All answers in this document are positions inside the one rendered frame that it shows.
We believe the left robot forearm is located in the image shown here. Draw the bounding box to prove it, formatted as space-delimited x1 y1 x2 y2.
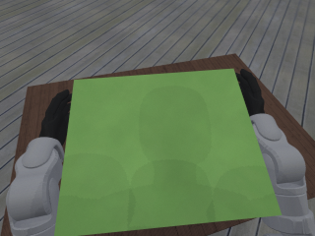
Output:
6 137 65 236

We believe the table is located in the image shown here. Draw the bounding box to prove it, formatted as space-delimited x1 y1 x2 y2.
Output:
0 53 315 236

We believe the carton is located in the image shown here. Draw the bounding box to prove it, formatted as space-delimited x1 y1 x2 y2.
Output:
54 68 282 236

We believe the robot right hand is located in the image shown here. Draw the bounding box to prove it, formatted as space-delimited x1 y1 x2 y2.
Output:
235 69 265 116

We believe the robot left hand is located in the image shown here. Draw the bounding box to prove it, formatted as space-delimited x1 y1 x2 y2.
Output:
39 89 72 146

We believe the right robot forearm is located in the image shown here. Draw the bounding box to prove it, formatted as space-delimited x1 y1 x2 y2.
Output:
250 113 315 236

